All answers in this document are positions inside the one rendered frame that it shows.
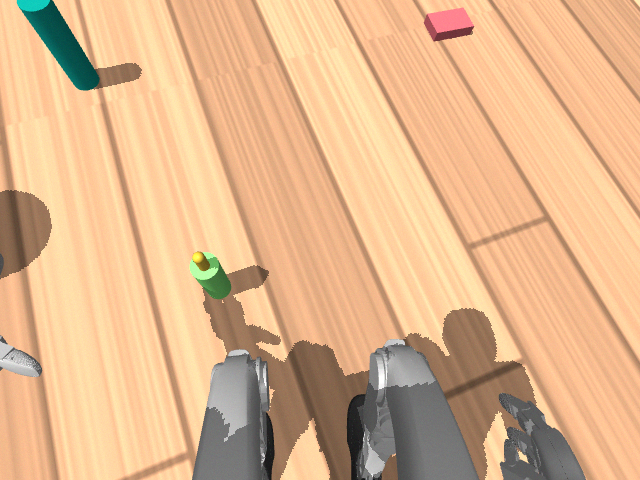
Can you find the right robot hand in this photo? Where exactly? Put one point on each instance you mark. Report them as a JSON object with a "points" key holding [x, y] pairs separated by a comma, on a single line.
{"points": [[548, 453]]}

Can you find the right robot foot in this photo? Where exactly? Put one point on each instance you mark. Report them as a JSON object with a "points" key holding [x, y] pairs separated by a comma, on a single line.
{"points": [[355, 434]]}

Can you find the left robot hand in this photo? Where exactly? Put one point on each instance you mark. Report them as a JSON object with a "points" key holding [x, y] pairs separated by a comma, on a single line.
{"points": [[15, 360]]}

